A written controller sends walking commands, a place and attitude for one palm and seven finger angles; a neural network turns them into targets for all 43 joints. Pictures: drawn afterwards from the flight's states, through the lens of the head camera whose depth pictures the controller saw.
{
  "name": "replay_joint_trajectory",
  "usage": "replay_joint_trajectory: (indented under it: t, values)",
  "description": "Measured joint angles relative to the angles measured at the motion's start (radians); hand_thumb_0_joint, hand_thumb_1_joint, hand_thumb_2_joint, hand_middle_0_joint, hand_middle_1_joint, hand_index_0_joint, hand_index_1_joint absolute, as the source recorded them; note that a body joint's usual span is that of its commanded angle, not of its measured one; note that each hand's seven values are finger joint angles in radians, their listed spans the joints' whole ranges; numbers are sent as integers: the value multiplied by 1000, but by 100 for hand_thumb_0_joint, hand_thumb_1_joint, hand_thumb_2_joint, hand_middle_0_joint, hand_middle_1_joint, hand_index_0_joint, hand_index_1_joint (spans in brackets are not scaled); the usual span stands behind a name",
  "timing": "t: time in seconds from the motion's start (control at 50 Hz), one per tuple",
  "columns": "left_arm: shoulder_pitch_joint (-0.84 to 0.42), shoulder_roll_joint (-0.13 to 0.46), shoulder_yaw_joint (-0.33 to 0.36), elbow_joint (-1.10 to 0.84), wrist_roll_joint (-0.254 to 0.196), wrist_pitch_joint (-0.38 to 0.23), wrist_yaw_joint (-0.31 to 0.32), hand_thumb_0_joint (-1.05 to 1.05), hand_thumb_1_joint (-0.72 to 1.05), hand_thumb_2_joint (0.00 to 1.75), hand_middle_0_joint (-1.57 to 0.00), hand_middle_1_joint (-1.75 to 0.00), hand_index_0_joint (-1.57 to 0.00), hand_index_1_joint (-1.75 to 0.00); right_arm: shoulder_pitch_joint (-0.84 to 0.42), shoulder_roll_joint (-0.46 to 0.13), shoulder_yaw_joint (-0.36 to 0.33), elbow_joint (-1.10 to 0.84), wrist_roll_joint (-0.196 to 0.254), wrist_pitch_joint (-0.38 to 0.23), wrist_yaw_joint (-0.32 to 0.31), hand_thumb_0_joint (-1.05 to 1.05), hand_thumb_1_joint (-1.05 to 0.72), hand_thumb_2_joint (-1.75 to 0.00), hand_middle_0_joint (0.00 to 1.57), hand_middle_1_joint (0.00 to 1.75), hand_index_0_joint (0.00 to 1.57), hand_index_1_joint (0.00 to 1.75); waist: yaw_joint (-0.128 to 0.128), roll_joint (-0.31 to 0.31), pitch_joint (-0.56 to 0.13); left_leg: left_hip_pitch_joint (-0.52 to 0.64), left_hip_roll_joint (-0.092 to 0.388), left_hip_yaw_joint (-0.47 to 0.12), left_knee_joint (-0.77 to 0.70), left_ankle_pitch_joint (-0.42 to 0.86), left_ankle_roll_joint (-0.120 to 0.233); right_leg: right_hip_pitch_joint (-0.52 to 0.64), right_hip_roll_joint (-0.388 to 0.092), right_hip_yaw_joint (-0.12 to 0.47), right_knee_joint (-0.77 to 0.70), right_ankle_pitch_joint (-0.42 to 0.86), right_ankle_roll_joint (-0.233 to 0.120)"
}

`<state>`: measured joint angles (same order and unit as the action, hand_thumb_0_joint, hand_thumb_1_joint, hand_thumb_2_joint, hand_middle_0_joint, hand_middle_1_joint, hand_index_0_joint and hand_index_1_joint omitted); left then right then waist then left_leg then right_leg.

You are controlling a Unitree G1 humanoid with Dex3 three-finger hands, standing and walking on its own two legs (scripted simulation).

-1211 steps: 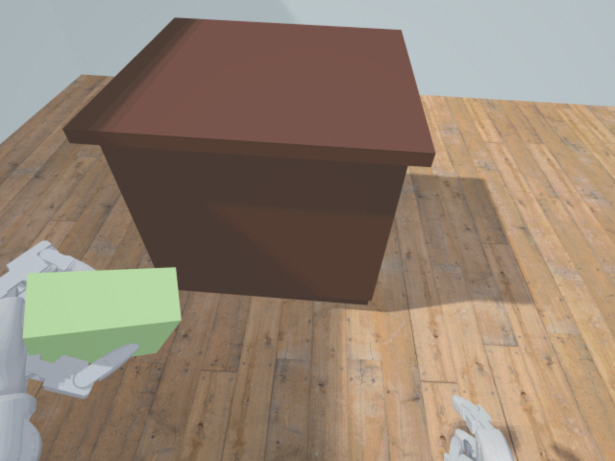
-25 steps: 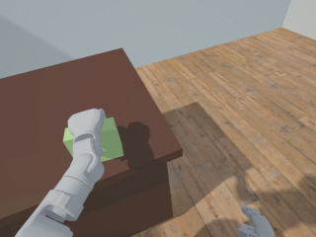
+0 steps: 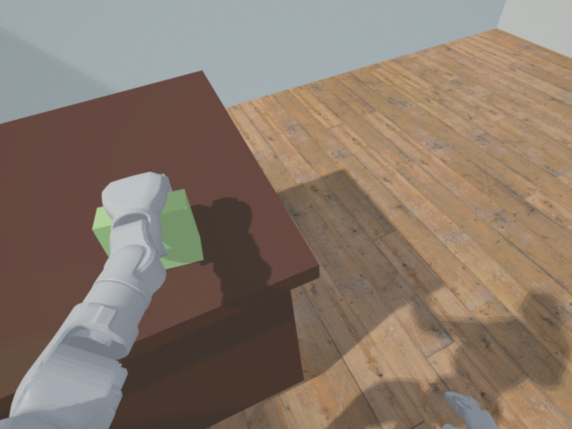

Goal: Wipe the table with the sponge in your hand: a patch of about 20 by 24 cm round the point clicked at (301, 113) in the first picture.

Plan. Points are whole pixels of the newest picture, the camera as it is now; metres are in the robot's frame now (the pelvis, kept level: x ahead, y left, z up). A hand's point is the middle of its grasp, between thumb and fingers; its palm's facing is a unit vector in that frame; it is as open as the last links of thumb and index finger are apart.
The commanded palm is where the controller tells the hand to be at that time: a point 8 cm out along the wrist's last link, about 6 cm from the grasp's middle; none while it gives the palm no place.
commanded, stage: wipe forward along the third lane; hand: left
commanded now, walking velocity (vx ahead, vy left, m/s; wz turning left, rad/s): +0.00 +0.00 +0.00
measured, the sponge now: (156, 243) +0.39 +0.24 +0.04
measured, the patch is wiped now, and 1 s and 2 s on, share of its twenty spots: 0.85 1.00 1.00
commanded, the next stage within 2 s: wipe back along the third lane in 0.50 s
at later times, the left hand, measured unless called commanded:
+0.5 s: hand (145, 201) +0.44 +0.26 +0.08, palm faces -0.08 -0.01 -1.00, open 9.7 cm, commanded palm +0.43 +0.28 +0.12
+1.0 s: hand (140, 203) +0.44 +0.27 +0.08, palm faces +0.01 -0.02 -1.00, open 9.7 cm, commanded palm +0.39 +0.26 +0.12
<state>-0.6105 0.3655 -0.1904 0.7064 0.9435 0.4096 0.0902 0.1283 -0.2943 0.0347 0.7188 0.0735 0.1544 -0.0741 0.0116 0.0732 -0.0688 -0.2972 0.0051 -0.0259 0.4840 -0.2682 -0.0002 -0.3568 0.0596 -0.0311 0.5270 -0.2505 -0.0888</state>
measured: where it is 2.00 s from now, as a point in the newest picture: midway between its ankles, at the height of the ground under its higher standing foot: outside the picture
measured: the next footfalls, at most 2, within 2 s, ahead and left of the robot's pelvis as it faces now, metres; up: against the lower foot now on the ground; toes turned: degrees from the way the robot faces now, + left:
none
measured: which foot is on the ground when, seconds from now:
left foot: down 0.00-1.00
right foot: down 0.00-1.00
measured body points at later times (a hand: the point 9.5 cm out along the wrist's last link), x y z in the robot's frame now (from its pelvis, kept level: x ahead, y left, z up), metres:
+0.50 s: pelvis +0.01 +0.02 +0.00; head +0.04 -0.01 +0.45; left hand +0.44 +0.26 +0.14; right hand +0.13 -0.24 -0.14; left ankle -0.01 +0.15 -0.73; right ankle +0.01 -0.06 -0.73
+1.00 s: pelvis +0.03 +0.05 +0.00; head +0.04 +0.02 +0.45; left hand +0.43 +0.27 +0.14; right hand +0.16 -0.20 -0.13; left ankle -0.01 +0.15 -0.73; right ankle +0.01 -0.06 -0.73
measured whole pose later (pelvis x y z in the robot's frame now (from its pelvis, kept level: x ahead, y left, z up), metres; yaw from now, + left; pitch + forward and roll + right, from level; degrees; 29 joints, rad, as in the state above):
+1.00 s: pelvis +0.03 +0.05 +0.00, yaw -1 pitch +7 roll +0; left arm -0.64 0.31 -0.23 0.74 0.95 0.51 0.20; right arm 0.15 -0.27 0.02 0.73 0.08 0.20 -0.02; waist 0.00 0.06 -0.10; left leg -0.29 -0.04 0.01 0.46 -0.29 0.03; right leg -0.34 0.02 0.01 0.48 -0.26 -0.02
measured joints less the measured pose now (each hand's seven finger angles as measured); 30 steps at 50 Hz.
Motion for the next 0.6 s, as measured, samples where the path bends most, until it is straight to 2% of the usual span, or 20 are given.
replay_joint_trajectory:
  t: [0.3,0.6]
  values:
    - [-94,24,39,139,19,-64,22,2,-54,113,-77,-139,-82,-135,38,-3,-10,21,-2,5,12,1,-91,-90,20,30,20,30,-21,-7,-11,-31,-4,-1,1,-6,-2,-25,-4,1,-10,-3,10]
    - [-179,32,53,251,39,-82,48,2,-54,113,-77,-138,-82,-136,52,2,-14,25,-4,9,25,1,-91,-90,20,30,20,30,-43,-14,-21,-61,-16,7,10,-11,1,-48,-16,10,-16,0,32]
